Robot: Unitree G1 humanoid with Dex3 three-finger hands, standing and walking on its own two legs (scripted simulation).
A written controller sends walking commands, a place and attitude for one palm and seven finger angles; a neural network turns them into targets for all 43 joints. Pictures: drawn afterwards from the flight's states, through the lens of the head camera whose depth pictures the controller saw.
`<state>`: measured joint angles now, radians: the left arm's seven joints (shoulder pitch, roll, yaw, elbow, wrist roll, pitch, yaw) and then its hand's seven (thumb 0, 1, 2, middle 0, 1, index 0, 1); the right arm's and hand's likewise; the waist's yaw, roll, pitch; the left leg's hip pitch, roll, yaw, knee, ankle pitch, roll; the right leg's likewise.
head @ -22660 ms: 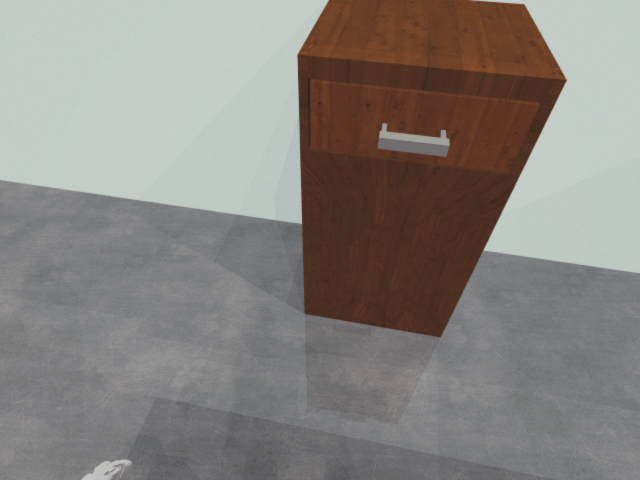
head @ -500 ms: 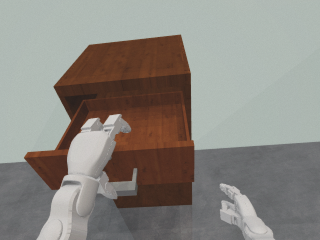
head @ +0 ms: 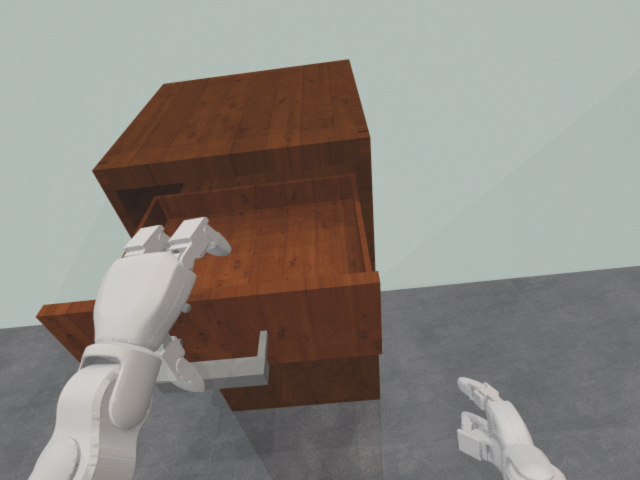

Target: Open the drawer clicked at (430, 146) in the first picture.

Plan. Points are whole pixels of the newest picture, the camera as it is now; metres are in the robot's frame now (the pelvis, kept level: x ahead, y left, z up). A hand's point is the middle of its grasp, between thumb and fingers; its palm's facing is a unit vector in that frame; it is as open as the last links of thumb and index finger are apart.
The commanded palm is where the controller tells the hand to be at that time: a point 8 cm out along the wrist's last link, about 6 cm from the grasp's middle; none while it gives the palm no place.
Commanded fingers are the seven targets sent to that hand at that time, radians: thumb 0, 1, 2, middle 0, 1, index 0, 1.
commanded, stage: draw the hand back to the body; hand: left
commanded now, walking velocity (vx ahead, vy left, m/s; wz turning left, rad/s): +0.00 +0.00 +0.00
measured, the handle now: (217, 358) +0.25 +0.20 +0.04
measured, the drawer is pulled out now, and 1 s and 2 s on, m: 0.29 0.29 0.29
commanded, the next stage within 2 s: step back with the hand held close in 1.48 s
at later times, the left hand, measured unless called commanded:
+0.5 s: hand (119, 317) +0.21 +0.24 +0.18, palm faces +0.28 -0.11 -0.95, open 13.9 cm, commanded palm +0.15 +0.24 +0.23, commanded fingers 0.00 -0.43 0.33 -0.29 -1.15 -0.29 -1.15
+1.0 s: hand (120, 289) +0.22 +0.23 +0.21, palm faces +0.41 -0.83 -0.37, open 11.1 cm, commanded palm +0.16 +0.28 +0.23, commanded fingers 0.00 0.44 0.70 -0.23 -0.59 -0.23 -0.59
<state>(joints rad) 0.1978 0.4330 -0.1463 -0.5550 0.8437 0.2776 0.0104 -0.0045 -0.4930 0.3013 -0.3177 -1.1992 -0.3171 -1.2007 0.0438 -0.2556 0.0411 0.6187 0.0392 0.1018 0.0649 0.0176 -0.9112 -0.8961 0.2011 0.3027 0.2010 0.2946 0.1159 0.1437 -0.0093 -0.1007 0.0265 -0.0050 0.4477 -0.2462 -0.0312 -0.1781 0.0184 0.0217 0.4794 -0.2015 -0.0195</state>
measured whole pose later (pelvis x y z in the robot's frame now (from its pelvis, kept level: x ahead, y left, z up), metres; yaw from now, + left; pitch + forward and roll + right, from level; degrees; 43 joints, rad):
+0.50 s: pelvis +0.00 +0.01 +0.00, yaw +1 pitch -6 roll +0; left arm 0.26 0.50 -0.02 -0.56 0.84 0.30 -0.02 0.00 -0.49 0.30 -0.32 -1.20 -0.32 -1.20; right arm 0.01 -0.23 0.07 0.61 0.04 0.10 0.05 0.02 -0.91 -0.90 0.20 0.30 0.20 0.29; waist 0.14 0.13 -0.01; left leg -0.10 0.00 -0.02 0.45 -0.25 -0.01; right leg -0.16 -0.01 0.01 0.47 -0.21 0.00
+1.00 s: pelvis +0.03 +0.01 +0.00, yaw +1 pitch -4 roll -1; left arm 0.45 0.34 0.30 -0.61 -0.04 -0.15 0.10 -0.01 0.11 0.56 -0.26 -0.81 -0.26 -0.81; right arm 0.21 -0.22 0.03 0.65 0.00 -0.15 -0.07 0.02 -0.91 -0.90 0.20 0.30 0.21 0.30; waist 0.05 0.05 0.03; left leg -0.10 0.03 -0.03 0.47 -0.30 -0.02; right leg -0.14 0.02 0.00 0.44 -0.23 -0.01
